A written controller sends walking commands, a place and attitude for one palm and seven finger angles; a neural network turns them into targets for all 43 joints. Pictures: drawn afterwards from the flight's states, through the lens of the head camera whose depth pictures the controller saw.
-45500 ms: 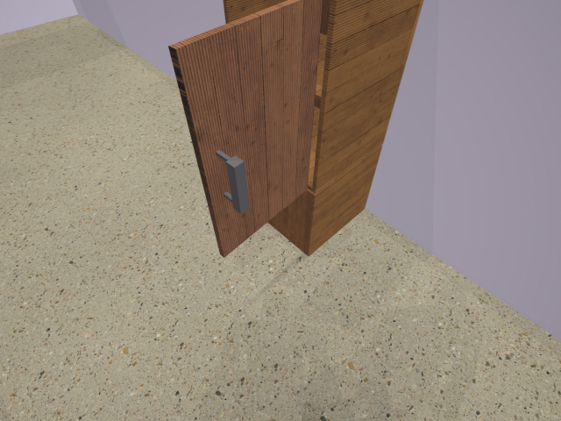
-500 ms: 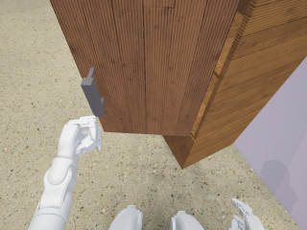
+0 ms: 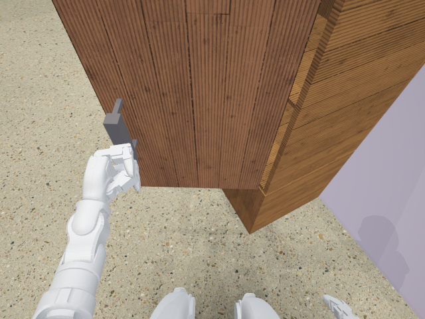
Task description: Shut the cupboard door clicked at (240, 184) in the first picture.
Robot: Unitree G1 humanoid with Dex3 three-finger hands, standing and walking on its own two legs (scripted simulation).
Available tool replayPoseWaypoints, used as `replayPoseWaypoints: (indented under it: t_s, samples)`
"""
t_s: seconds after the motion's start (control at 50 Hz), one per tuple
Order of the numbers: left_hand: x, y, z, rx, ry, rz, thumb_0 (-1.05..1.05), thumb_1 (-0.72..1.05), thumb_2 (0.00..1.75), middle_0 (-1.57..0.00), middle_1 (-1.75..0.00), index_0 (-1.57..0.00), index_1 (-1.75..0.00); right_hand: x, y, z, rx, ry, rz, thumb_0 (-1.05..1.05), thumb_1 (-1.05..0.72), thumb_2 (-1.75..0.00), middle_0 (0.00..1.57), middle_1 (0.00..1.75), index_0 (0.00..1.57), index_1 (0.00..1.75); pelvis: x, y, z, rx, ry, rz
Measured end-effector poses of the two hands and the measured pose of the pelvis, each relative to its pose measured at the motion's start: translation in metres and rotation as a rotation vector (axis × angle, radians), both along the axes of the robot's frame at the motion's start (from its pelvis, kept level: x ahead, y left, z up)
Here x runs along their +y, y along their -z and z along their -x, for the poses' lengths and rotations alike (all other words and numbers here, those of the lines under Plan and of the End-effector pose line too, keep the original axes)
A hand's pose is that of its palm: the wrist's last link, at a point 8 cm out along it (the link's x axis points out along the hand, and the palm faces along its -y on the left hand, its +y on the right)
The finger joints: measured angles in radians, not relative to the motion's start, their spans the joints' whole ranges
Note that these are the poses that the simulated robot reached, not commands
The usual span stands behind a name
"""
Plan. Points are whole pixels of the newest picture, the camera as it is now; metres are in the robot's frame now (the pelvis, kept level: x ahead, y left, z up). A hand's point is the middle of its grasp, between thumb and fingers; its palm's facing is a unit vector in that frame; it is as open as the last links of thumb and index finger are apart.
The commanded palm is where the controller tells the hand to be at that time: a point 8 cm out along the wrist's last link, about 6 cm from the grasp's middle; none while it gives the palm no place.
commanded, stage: bring the fist close to the handle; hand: left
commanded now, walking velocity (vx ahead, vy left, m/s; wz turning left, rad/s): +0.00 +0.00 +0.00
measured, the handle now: (125, 134) +0.47 +0.20 +0.04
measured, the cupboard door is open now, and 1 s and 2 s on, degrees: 61 52 41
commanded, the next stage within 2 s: push the door shut along its arc in 0.16 s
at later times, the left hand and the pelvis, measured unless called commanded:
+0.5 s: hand (140, 167) +0.39 +0.15 +0.05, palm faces -0.07 -1.00 -0.05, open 3.1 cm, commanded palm +0.37 +0.21 +0.04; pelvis -0.01 +0.00 -0.01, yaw +1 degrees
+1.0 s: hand (142, 145) +0.44 +0.16 +0.05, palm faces -0.19 -0.98 -0.05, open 3.1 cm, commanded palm +0.44 +0.19 +0.04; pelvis -0.02 +0.01 -0.02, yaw +1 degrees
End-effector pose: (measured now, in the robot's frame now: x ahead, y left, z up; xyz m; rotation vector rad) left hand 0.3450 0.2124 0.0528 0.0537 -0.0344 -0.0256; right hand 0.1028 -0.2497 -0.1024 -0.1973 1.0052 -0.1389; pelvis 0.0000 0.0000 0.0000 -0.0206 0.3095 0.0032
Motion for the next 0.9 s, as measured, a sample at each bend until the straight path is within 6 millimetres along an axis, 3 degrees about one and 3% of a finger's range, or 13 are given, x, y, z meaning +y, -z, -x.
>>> replayPoseWaypoints:
  t_s: [0.14, 0.4, 0.6, 0.9]
  samples:
    - [-0.007, 0.009, 0.013, 0.029, 0.003, 0.03, 0.02, 0.9, 0.9, -1.3, -1.5, -1.3, -1.5, 0.0, -0.002, -0.004, -0.01, -0.016, 0.008, 0.01, -0.9, -0.9, 0.2, 0.3, 0.2, 0.3, -0.001, -0.002, 0.004, -0.013, -0.009, 0.0]
    - [-0.005, 0.003, -0.006, 0.009, 0.03, -0.01, 0.02, 0.89, 0.9, -1.3, -1.5, -1.3, -1.5, -0.001, 0.002, -0.008, -0.034, -0.021, 0.014, 0.01, -0.9, -0.9, 0.2, 0.3, 0.2, 0.3, -0.003, 0.004, 0.011, -0.005, -0.014, 0.004]
    - [0.002, 0.004, -0.043, 0.015, 0.071, 0.009, 0.02, 0.89, 0.9, -1.31, -1.5, -1.3, -1.5, -0.007, 0.008, 0.017, 0.038, 0.012, 0.043, 0.01, -0.9, -0.9, 0.2, 0.3, 0.2, 0.3, -0.002, 0.01, 0.012, 0.02, -0.015, 0.013]
    - [0.005, 0.003, -0.071, 0.043, 0.138, 0.007, 0.02, 0.9, 0.9, -1.31, -1.5, -1.31, -1.5, -0.006, 0.016, 0.061, 0.161, 0.057, 0.056, 0.01, -0.9, -0.9, 0.2, 0.3, 0.2, 0.3, 0.007, 0.015, 0.016, 0.046, -0.023, 0.029]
